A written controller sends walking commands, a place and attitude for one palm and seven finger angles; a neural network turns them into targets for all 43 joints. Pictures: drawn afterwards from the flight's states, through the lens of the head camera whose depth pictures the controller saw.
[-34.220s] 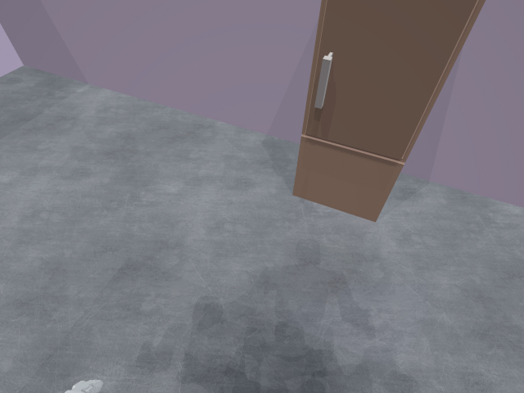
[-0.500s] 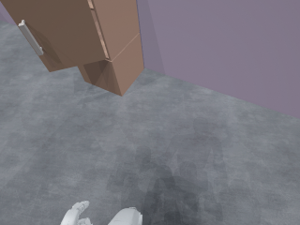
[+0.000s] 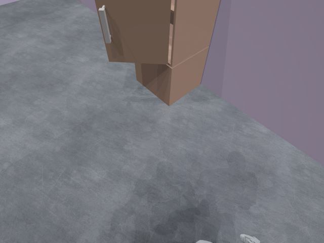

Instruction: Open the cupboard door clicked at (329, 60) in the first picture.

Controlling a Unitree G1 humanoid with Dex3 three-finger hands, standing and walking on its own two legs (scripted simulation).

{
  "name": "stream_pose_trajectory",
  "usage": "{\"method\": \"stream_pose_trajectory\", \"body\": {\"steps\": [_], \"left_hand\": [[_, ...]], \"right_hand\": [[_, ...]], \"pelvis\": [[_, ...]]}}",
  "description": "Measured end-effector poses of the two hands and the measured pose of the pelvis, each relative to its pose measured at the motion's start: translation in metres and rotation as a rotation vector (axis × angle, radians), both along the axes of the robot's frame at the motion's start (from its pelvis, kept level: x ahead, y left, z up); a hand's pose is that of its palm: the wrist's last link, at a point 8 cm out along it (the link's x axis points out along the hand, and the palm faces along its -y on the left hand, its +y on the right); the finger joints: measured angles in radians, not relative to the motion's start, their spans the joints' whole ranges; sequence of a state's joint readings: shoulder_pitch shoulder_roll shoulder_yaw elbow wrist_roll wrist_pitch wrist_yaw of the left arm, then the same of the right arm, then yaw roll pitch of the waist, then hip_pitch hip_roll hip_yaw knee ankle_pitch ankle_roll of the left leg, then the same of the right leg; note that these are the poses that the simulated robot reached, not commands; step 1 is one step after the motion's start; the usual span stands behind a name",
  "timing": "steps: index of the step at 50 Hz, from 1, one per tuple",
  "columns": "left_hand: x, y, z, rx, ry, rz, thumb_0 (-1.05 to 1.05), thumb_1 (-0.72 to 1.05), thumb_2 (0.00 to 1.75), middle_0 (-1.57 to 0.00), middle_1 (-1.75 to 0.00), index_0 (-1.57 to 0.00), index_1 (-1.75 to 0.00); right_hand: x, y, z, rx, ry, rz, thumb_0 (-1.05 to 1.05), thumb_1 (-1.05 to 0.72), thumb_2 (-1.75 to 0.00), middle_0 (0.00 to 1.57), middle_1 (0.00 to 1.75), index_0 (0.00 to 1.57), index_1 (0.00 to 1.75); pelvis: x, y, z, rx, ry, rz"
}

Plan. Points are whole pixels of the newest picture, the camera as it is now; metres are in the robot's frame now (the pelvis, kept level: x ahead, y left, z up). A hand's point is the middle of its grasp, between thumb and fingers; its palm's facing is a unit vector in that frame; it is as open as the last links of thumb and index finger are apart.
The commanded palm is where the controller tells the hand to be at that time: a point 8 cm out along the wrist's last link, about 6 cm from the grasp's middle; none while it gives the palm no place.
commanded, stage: take the last steps up to it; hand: left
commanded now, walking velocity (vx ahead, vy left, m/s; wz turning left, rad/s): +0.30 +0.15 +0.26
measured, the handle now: (106, 24) +1.12 +0.42 -0.08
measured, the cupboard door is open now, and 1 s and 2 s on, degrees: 44 44 44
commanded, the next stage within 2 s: come to a stop and stand still in 1.54 s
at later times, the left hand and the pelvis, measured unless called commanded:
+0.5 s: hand out of the picture +0.00 +0.16 -0.16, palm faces +0.26 -0.95 -0.17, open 7.4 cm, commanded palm none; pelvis +0.12 +0.03 +0.00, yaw +9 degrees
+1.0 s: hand (99, 147) +0.41 +0.26 -0.14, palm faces +0.06 -0.97 -0.25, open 7.4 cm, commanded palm none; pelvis +0.28 +0.07 -0.01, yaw +4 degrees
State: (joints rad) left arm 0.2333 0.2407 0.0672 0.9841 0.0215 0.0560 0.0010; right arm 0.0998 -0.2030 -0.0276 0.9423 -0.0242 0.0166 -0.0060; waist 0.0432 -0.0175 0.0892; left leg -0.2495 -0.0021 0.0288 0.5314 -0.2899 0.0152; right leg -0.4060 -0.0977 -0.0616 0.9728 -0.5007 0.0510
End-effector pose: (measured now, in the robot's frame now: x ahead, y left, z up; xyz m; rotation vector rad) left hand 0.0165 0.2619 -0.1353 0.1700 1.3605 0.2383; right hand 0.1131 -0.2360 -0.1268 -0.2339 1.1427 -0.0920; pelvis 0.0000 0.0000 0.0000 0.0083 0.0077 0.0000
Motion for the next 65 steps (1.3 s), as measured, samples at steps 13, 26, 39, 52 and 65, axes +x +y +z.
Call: {"method": "stream_pose_trajectory", "body": {"steps": [13,26,39,52,65], "left_hand": [[-0.001,-0.053,0.016,-0.020,-0.032,0.086,0.00,0.91,0.90,-0.20,-0.30,-0.20,-0.30],[-0.027,-0.046,0.002,-0.137,0.232,0.254,0.00,0.90,0.90,-0.20,-0.30,-0.20,-0.30],[0.194,0.062,0.003,-0.035,-0.077,0.081,0.01,0.91,0.90,-0.20,-0.29,-0.19,-0.30],[0.387,0.040,0.024,0.004,-0.306,-0.088,0.00,0.91,0.90,-0.20,-0.30,-0.19,-0.30],[0.328,0.046,0.018,-0.025,-0.006,0.112,-0.02,0.95,0.90,-0.20,-0.30,-0.20,-0.30]], "right_hand": [[0.003,-0.019,-0.020,0.065,0.167,0.015,0.00,-0.91,-0.90,0.20,0.30,0.20,0.30],[0.138,0.059,-0.013,0.058,0.098,0.157,0.00,-0.91,-0.90,0.20,0.30,0.20,0.30],[0.151,0.090,-0.011,0.019,0.104,0.019,-0.02,-0.94,-0.90,0.21,0.30,0.20,0.30],[0.139,0.077,-0.034,0.097,0.380,-0.100,0.00,-0.91,-0.90,0.20,0.30,0.20,0.30],[0.337,0.091,-0.008,0.080,0.158,0.019,0.00,-0.91,-0.90,0.20,0.30,0.20,0.30]], "pelvis": [[0.043,-0.018,0.005,0.027,-0.004,0.087],[0.125,0.037,-0.001,0.024,0.016,0.155],[0.197,0.082,0.003,0.035,0.003,0.101],[0.297,0.064,-0.004,0.035,-0.009,0.077],[0.383,0.077,0.015,0.017,-0.001,0.117]]}}
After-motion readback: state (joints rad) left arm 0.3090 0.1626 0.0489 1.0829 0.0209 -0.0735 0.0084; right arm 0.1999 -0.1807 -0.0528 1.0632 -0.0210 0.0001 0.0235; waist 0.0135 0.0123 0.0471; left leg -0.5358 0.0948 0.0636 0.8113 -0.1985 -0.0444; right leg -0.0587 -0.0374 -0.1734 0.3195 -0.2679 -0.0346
